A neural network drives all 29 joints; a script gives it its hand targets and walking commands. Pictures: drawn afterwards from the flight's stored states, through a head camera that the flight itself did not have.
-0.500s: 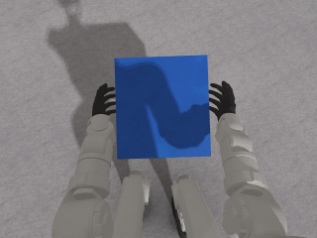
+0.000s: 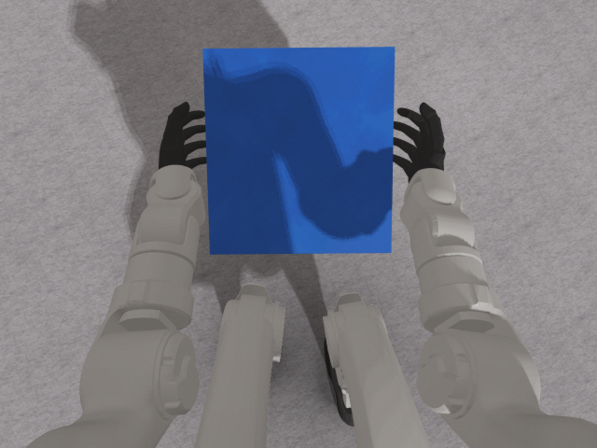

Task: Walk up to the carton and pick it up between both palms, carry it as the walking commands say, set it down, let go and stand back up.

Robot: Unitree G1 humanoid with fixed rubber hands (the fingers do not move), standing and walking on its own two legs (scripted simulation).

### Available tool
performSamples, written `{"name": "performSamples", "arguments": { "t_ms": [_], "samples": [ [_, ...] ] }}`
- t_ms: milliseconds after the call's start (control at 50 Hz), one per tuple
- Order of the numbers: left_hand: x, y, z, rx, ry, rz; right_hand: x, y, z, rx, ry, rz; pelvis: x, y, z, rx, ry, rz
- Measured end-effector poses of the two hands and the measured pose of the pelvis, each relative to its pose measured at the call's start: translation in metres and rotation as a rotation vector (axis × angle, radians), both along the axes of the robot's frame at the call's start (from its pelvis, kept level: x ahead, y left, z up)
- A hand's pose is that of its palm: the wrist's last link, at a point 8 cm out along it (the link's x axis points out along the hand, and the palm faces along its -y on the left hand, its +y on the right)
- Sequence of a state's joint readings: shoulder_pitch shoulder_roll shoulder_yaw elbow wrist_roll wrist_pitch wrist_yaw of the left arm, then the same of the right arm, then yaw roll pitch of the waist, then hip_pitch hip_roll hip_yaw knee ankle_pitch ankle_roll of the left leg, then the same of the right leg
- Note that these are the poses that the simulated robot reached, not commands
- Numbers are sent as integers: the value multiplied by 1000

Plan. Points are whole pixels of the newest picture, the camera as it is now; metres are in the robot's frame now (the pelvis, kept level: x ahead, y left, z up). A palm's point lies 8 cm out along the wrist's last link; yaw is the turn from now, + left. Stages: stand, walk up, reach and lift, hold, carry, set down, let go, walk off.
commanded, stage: set down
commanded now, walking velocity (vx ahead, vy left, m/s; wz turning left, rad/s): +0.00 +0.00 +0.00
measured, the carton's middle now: (299, 159) +0.50 +0.03 -0.18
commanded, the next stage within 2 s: none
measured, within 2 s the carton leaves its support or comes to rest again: neither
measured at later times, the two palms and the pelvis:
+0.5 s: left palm (190, 171) +0.48 +0.19 -0.19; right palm (397, 173) +0.49 -0.12 -0.18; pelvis -0.01 +0.00 -0.07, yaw -1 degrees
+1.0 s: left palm (211, 170) +0.51 +0.18 -0.28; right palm (384, 183) +0.50 -0.13 -0.28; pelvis -0.02 +0.00 -0.12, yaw -1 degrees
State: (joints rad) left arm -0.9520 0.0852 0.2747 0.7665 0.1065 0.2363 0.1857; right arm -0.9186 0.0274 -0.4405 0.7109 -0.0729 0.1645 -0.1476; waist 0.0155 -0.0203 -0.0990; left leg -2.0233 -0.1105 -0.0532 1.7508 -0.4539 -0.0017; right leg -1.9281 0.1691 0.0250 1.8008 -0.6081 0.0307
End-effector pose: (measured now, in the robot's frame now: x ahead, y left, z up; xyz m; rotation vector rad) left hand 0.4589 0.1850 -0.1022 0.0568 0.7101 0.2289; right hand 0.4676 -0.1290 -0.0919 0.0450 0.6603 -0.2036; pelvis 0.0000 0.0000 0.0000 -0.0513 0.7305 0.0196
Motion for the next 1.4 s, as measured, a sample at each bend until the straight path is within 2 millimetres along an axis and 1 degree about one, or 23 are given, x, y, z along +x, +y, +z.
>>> {"name": "performSamples", "arguments": {
  "t_ms": [120,260,400,580,680,760,820,880,920,980,1060,1200,1320,1400],
  "samples": [
    [5,2,-20,-2,-12,7,6,3,-20,-2,-13,-5,-3,-3,-19,3,8,-3],
    [11,1,-43,-3,0,-9,7,1,-43,-8,0,-12,-6,-4,-38,2,2,-6],
    [19,3,-65,-2,-2,-11,16,3,-63,-10,-1,1,-9,-4,-57,0,-9,-12],
    [24,9,-106,5,17,-17,21,8,-106,-5,17,8,-12,-1,-80,-4,-16,-11],
    [31,8,-127,0,7,-28,23,6,-128,-13,8,6,-17,0,-90,-4,-79,-6],
    [37,5,-148,-1,8,-37,26,3,-149,-13,8,0,-22,1,-97,-2,-145,-7],
    [40,2,-166,1,1,-42,27,2,-166,-20,1,-22,-29,1,-100,2,-232,-11],
    [37,0,-183,7,35,-49,25,1,-181,-26,36,-42,-28,2,-108,10,-241,-31],
    [40,-4,-184,13,38,-55,26,-2,-185,-41,50,-53,-26,2,-114,19,-245,-34],
    [49,-7,-179,36,32,-54,30,-3,-188,-43,44,-59,-25,1,-121,29,-256,-38],
    [55,-4,-181,49,38,-58,36,-2,-194,-39,50,-29,-25,-3,-128,41,-258,-57],
    [51,0,-184,16,19,-26,38,1,-192,-44,46,6,-24,-11,-135,54,-273,-66],
    [37,-6,-186,31,50,-30,25,-5,-197,-31,80,-5,-25,-11,-139,46,-265,-63],
    [29,-6,-186,32,58,-27,18,-6,-197,-20,88,11,-27,-10,-141,45,-262,-62]
  ]
}}
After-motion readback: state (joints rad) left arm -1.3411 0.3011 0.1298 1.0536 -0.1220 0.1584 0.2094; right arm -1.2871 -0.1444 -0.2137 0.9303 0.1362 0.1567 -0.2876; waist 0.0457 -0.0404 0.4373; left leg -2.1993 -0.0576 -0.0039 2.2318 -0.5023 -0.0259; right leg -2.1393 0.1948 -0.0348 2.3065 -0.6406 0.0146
